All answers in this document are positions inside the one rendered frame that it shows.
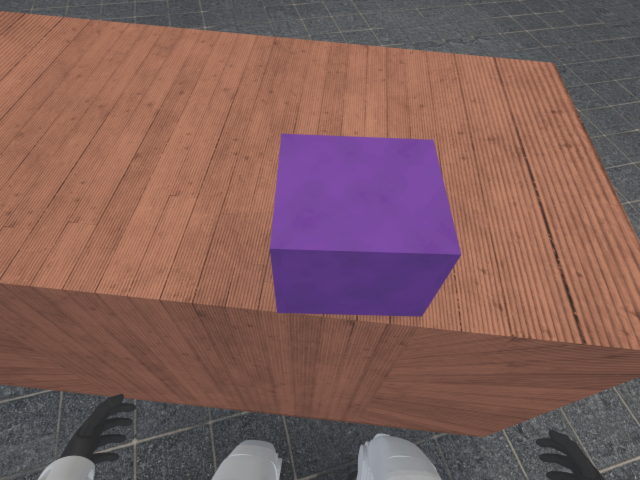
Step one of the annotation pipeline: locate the robot thigh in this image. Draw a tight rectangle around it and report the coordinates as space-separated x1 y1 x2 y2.
211 440 282 480
358 435 442 480

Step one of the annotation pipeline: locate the robot left forearm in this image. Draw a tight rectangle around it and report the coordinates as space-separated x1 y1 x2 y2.
38 456 95 480

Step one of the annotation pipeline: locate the left robot hand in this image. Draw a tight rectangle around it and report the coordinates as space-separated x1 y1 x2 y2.
59 394 136 465

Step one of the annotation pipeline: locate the pedestal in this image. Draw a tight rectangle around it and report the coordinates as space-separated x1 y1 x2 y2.
0 11 640 437

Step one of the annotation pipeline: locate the left robot thigh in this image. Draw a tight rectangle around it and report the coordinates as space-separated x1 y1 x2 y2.
211 440 282 480

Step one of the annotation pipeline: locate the right robot hand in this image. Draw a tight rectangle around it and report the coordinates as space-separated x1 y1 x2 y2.
536 430 605 480

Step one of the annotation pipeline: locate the carton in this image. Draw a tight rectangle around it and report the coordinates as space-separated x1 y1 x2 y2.
270 134 461 317

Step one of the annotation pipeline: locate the right robot thigh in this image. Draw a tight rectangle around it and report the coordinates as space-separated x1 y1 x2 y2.
358 435 442 480

